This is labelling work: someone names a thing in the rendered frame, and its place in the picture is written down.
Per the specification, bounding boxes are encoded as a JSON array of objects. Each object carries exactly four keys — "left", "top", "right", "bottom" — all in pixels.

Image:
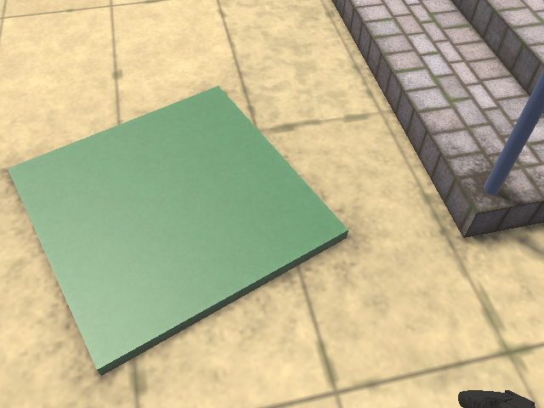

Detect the right robot hand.
[{"left": 458, "top": 390, "right": 536, "bottom": 408}]

